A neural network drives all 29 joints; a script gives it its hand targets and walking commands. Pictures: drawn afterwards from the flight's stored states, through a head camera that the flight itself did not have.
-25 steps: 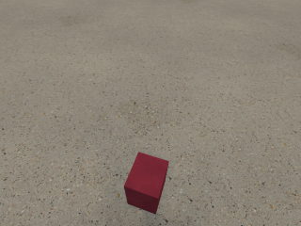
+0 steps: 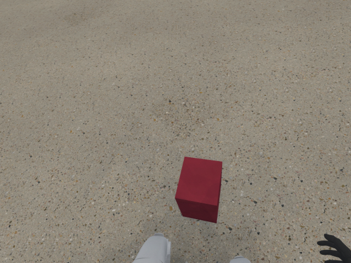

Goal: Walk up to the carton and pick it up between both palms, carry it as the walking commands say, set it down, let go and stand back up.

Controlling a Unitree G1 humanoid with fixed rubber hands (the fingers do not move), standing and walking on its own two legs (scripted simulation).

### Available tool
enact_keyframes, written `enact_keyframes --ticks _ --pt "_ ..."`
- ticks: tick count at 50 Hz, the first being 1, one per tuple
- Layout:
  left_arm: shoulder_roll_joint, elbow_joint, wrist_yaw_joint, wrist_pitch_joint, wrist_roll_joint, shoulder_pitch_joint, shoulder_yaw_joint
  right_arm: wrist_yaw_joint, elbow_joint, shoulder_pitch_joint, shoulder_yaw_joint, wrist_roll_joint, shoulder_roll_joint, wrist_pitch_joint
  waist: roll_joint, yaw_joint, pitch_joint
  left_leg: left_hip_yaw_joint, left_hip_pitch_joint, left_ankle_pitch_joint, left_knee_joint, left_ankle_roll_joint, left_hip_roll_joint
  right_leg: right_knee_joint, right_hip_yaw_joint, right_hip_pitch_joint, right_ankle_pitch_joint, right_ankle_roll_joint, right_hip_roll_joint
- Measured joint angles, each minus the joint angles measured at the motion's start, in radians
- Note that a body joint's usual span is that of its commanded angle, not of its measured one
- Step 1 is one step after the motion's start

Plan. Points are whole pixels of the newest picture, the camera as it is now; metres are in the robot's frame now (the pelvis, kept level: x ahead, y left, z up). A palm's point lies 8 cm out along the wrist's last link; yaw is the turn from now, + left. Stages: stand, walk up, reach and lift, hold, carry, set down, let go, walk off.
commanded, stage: walk up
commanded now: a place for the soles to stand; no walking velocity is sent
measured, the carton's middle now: (201, 190) +0.51 -0.01 -0.60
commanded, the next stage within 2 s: none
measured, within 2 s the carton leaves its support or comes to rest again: neither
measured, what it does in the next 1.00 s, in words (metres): steps to the left, turning right: left foot, then right foot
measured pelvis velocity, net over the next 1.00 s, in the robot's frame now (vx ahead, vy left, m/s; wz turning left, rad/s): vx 0.02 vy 0.11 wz -0.31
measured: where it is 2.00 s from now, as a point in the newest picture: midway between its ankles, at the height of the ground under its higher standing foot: outside the picture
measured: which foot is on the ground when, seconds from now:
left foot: up 0.00-0.08, down 0.10-0.48, up 0.50-0.72, down 0.74-1.00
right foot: down 0.00-0.10, up 0.12-0.44, down 0.46-1.00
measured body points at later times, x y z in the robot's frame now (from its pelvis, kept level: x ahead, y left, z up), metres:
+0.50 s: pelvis -0.03 +0.08 +0.00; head +0.00 +0.10 +0.45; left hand +0.15 +0.39 -0.11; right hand -0.10 -0.29 -0.07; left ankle +0.05 +0.21 -0.70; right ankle -0.06 -0.03 -0.71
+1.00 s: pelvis +0.02 +0.11 +0.01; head +0.03 +0.10 +0.46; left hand +0.20 +0.40 -0.10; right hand +0.00 -0.22 -0.10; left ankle +0.12 +0.18 -0.71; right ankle -0.01 -0.02 -0.71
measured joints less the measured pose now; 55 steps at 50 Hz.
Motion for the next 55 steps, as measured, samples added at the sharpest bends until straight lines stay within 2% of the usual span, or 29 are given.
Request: enact_keyframes --ticks 4,5,6,7,8,10,13,17,21,23,25,27,29,32,35,37,38,40,42,45,47,48,52,55 --pt "0.024 -0.05 -0.017 0.019 0.019 -0.017 0.003 0.001 0.007 0.011 0.001 0.018 0.016 -0.002 -0.02 0.009 -0.018 0.038 0.089 -0.075 -0.151 0.002 -0.021 0.088 0.057 -0.085 -0.041 0.02 -0.051" --pt "0.029 -0.061 -0.021 0.026 0.021 -0.029 0.001 0.0 0.009 0.016 0.0 0.022 0.021 -0.009 -0.032 0.007 -0.021 0.051 0.116 -0.059 -0.201 -0.007 -0.036 0.118 0.074 -0.111 -0.055 0.014 -0.064" --pt "0.035 -0.065 -0.021 0.034 0.021 -0.054 0.001 -0.004 0.013 0.02 0.003 0.024 0.035 -0.021 -0.063 0.009 -0.007 0.075 0.114 -0.036 -0.196 -0.026 -0.06 0.162 0.104 -0.131 -0.083 -0.012 -0.078" --pt "0.033 -0.069 -0.017 0.041 0.017 -0.077 0.001 -0.009 0.016 0.027 0.01 0.023 0.048 -0.031 -0.081 0.015 0.003 0.097 0.111 -0.029 -0.181 -0.035 -0.066 0.225 0.119 -0.156 -0.127 -0.034 -0.062" --pt "0.029 -0.073 -0.013 0.044 0.013 -0.091 -0.002 -0.014 0.021 0.032 0.021 0.025 0.065 -0.038 -0.098 0.018 0.006 0.12 0.112 -0.026 -0.181 -0.035 -0.064 0.302 0.111 -0.189 -0.165 -0.045 -0.038" --pt "0.021 -0.071 -0.015 0.04 0.011 -0.11 -0.014 -0.022 0.037 0.04 0.042 0.031 0.095 -0.052 -0.12 0.005 0.001 0.148 0.119 -0.013 -0.211 -0.012 -0.048 0.418 0.026 -0.242 -0.198 -0.051 0.002" --pt "0.025 -0.072 -0.05 0.03 0.009 -0.134 -0.013 -0.042 0.055 0.074 0.059 0.042 0.115 -0.084 -0.148 -0.024 -0.01 0.167 0.137 0.021 -0.271 0.015 -0.022 0.46 -0.09 -0.248 -0.173 -0.05 0.043" --pt "0.036 -0.073 -0.098 0.055 0.02 -0.145 0.011 -0.065 0.092 0.148 0.061 0.039 0.1 -0.122 -0.21 -0.041 -0.054 0.207 0.158 0.042 -0.319 0.014 -0.011 0.384 -0.112 -0.182 -0.142 -0.066 0.058" --pt "0.024 -0.077 -0.14 0.08 0.03 -0.131 0.023 -0.085 0.113 0.207 0.043 0.03 0.047 -0.136 -0.227 -0.041 -0.099 0.246 0.171 0.036 -0.33 0.013 0.029 0.244 -0.128 -0.087 -0.193 -0.093 0.038" --pt "0.018 -0.072 -0.159 0.081 0.027 -0.122 0.025 -0.084 0.113 0.229 0.035 0.021 0.024 -0.137 -0.225 -0.044 -0.116 0.256 0.176 0.032 -0.328 0.007 0.054 0.096 -0.137 -0.007 -0.226 -0.118 0.03" --pt "0.009 -0.074 -0.165 0.072 0.031 -0.116 0.025 -0.084 0.12 0.248 0.031 0.022 0.011 -0.136 -0.209 -0.039 -0.117 0.233 0.166 -0.051 -0.278 0.007 0.075 0.03 -0.148 0.024 -0.138 -0.112 0.053" --pt "0.003 -0.08 -0.162 0.064 0.027 -0.094 0.018 -0.087 0.125 0.261 0.038 0.028 0.017 -0.13 -0.218 -0.024 -0.126 0.195 0.129 -0.126 -0.169 0.013 0.046 0.012 -0.136 0.035 -0.089 -0.131 0.061" --pt "-0.012 -0.065 -0.152 0.058 0.016 -0.08 0.005 -0.085 0.122 0.252 0.045 0.035 0.016 -0.138 -0.209 -0.012 -0.119 0.167 0.098 -0.124 -0.109 0.024 0.026 -0.018 -0.121 0.058 -0.055 -0.122 0.068" --pt "-0.041 -0.054 -0.145 0.046 0.003 -0.063 -0.008 -0.077 0.095 0.221 0.052 0.044 0.016 -0.15 -0.173 -0.01 -0.095 0.144 0.075 -0.091 -0.152 0.03 0.009 -0.057 -0.11 0.092 -0.039 -0.079 0.077" --pt "-0.046 -0.049 -0.147 0.051 0.002 -0.058 -0.024 -0.071 0.082 0.207 0.061 0.058 0.037 -0.158 -0.152 -0.003 -0.097 0.156 0.094 -0.008 -0.249 0.023 -0.005 -0.056 -0.104 0.104 -0.053 -0.071 0.073" --pt "-0.042 -0.041 -0.142 0.065 0.0 -0.074 -0.029 -0.072 0.08 0.212 0.066 0.061 0.047 -0.166 -0.144 -0.009 -0.109 0.157 0.14 0.089 -0.349 0.027 -0.023 -0.002 -0.108 0.088 -0.093 -0.066 0.063" --pt "-0.039 -0.037 -0.138 0.069 -0.004 -0.09 -0.029 -0.076 0.083 0.209 0.068 0.055 0.058 -0.168 -0.155 -0.013 -0.106 0.164 0.138 0.13 -0.346 0.032 -0.039 0.043 -0.104 0.073 -0.12 -0.075 0.049" --pt "-0.037 -0.035 -0.129 0.077 -0.011 -0.117 -0.026 -0.081 0.092 0.188 0.083 0.049 0.089 -0.167 -0.181 -0.006 -0.094 0.193 0.148 0.113 -0.336 0.039 -0.057 0.129 -0.077 0.031 -0.155 -0.087 0.042" --pt "-0.036 -0.034 -0.128 0.071 -0.009 -0.131 -0.025 -0.08 0.093 0.163 0.098 0.047 0.114 -0.168 -0.189 -0.007 -0.081 0.212 0.172 0.099 -0.359 0.046 -0.056 0.154 -0.102 0.002 -0.184 -0.094 0.035" --pt "-0.032 -0.022 -0.132 0.047 -0.001 -0.145 -0.023 -0.076 0.091 0.154 0.111 0.047 0.133 -0.168 -0.176 -0.011 -0.083 0.206 0.18 0.109 -0.386 0.039 -0.045 0.025 -0.143 0.015 -0.143 -0.118 0.028" --pt "-0.03 -0.016 -0.131 0.039 0.005 -0.144 -0.019 -0.071 0.106 0.149 0.117 0.052 0.138 -0.161 -0.174 -0.007 -0.09 0.207 0.188 0.113 -0.399 0.031 -0.042 -0.028 -0.143 0.029 -0.019 -0.102 0.028" --pt "-0.032 -0.009 -0.13 0.038 0.007 -0.142 -0.019 -0.069 0.116 0.149 0.119 0.054 0.138 -0.158 -0.173 -0.008 -0.099 0.205 0.194 0.112 -0.407 0.029 -0.045 -0.039 -0.143 0.036 0.001 -0.094 0.026" --pt "-0.054 0.03 -0.13 0.046 0.0 -0.158 -0.034 -0.065 0.156 0.152 0.115 0.047 0.117 -0.161 -0.168 -0.012 -0.13 0.206 0.23 0.115 -0.445 0.038 -0.071 -0.048 -0.142 0.063 -0.026 -0.073 0.003" --pt "-0.068 0.044 -0.132 0.044 -0.008 -0.169 -0.044 -0.067 0.175 0.147 0.118 0.052 0.104 -0.16 -0.154 -0.008 -0.157 0.205 0.239 0.105 -0.452 0.04 -0.068 -0.067 -0.143 0.077 -0.028 -0.068 0.006"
